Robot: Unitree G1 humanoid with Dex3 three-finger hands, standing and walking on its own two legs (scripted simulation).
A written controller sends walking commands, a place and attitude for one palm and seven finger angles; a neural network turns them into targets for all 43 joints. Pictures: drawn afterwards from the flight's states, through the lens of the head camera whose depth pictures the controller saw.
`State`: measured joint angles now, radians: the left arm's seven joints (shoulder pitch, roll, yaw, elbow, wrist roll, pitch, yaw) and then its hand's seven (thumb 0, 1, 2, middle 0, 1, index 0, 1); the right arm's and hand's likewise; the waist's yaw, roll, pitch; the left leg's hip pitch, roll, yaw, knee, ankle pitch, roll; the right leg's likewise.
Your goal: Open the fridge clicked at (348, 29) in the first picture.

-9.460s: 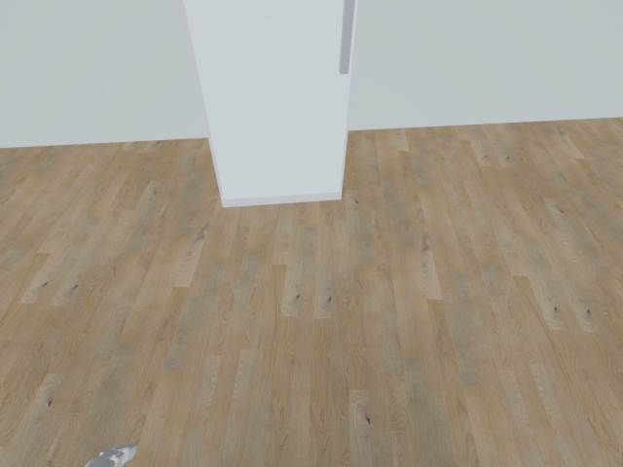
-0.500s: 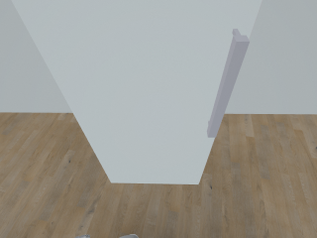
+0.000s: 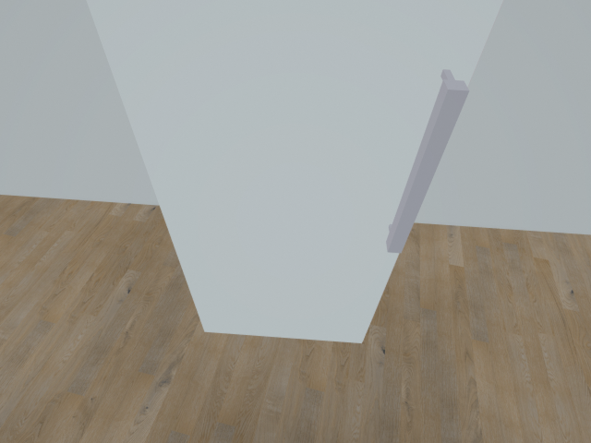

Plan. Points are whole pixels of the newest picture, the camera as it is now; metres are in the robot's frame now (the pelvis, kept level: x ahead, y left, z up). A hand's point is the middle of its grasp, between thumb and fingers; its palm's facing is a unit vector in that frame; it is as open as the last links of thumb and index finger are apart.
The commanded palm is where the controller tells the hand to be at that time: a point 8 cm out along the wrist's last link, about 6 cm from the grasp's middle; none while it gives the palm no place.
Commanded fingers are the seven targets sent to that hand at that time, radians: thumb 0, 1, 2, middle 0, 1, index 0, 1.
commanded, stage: come to a stop and stand still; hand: right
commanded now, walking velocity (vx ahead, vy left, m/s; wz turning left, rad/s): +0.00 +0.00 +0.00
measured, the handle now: (415, 175) +0.53 -0.17 +0.08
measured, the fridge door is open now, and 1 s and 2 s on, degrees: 0 0 0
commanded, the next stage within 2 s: look again from close up in 0.38 s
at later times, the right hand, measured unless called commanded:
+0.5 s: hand out of the picture -0.01 -0.16 -0.18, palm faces +0.01 +0.98 -0.17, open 7.3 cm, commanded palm none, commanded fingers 0.00 -0.90 -0.90 0.20 0.30 0.20 0.30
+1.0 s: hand out of the picture +0.06 -0.22 -0.17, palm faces -0.01 +0.97 -0.23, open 7.3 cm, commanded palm none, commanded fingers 0.00 -0.90 -0.90 0.20 0.30 0.20 0.30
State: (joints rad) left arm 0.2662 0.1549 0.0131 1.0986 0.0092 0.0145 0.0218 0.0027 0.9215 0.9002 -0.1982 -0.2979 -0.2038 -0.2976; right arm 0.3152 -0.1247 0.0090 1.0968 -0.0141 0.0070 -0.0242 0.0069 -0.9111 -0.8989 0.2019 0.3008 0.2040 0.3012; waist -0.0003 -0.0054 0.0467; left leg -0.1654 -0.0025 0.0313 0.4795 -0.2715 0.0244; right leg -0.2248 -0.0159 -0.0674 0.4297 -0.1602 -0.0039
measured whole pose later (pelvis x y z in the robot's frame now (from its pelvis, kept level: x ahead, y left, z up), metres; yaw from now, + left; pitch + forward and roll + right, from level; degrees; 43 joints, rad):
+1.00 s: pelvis +0.03 -0.03 +0.00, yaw +1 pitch -1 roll +0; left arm 0.23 0.19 0.00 1.06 0.01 -0.02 0.02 0.01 0.91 0.90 -0.20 -0.30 -0.20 -0.30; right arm 0.26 -0.20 0.00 1.04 -0.02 -0.01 -0.03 0.01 -0.91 -0.90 0.20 0.30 0.20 0.30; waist 0.00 0.01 0.03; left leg -0.15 0.03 0.00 0.48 -0.30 -0.02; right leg -0.23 0.02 -0.08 0.48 -0.23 -0.05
